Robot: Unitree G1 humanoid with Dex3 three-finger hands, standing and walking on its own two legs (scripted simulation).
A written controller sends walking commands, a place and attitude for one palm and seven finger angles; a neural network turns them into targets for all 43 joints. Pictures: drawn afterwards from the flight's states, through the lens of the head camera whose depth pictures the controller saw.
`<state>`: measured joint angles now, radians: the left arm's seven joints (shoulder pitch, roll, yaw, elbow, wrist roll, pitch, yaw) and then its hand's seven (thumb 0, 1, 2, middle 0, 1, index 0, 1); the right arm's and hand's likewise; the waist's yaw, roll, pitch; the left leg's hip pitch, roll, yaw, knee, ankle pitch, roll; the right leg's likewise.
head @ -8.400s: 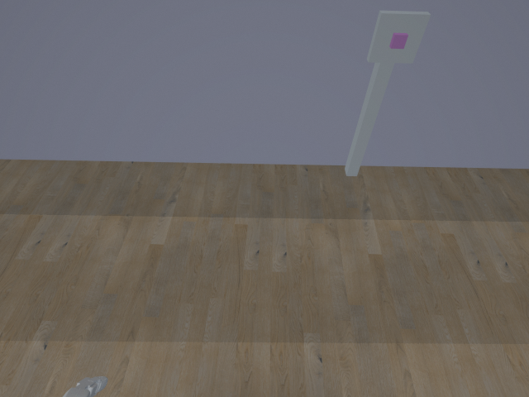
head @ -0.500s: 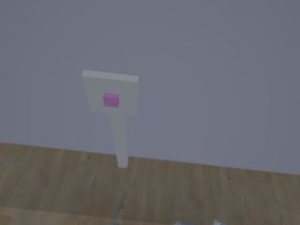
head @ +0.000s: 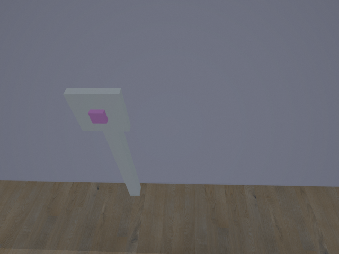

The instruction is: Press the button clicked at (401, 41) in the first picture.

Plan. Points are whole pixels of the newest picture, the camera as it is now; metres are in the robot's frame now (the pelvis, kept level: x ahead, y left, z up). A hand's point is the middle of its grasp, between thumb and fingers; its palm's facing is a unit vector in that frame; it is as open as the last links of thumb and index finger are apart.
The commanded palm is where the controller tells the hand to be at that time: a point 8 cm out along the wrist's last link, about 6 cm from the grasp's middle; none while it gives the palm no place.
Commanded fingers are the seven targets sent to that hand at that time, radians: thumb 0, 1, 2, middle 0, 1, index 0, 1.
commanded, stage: come to a stop and stand still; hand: left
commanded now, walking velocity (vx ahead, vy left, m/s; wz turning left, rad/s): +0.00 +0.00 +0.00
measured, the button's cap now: (98, 115) +0.55 +0.27 -0.02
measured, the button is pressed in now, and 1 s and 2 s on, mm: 0 0 0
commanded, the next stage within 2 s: look again from close up in 0.40 s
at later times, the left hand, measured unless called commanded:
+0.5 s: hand out of the picture -0.05 +0.14 -0.17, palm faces +0.05 -0.99 -0.16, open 7.4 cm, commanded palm none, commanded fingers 0.00 0.90 0.90 -0.20 -0.30 -0.20 -0.30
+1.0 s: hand out of the picture +0.05 +0.27 -0.15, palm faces +0.03 -0.95 -0.32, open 7.4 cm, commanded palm none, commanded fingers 0.00 0.90 0.90 -0.20 -0.30 -0.20 -0.30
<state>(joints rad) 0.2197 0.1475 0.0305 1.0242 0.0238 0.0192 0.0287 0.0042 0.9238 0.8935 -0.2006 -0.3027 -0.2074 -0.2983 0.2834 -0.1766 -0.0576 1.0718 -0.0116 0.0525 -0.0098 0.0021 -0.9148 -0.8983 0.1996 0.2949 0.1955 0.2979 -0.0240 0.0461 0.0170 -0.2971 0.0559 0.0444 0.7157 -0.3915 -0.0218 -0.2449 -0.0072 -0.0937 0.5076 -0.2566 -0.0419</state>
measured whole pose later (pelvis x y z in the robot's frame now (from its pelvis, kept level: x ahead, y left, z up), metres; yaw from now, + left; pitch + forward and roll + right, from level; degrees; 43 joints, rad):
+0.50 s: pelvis -0.02 -0.01 +0.01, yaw -1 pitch -2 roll +0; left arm 0.32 0.11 0.01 1.17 0.01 0.01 0.03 0.00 0.91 0.89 -0.20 -0.30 -0.20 -0.30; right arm 0.32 -0.12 -0.01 1.15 -0.01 0.01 -0.03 0.00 -0.92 -0.90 0.20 0.30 0.20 0.30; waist 0.00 0.01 0.03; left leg -0.14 0.06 0.06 0.40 -0.22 -0.04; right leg -0.20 0.02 -0.09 0.40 -0.17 -0.06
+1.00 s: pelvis -0.03 +0.03 +0.00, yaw +1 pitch -2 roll +0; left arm 0.19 0.30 0.03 1.02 0.02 -0.01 0.01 0.00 0.90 0.89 -0.20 -0.30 -0.20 -0.30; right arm 0.25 -0.27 -0.02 1.03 -0.02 -0.02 -0.01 0.00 -0.91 -0.90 0.20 0.30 0.20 0.30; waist -0.01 0.01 -0.01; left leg -0.18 -0.01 0.06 0.46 -0.25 0.03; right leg -0.23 -0.05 -0.09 0.45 -0.19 0.00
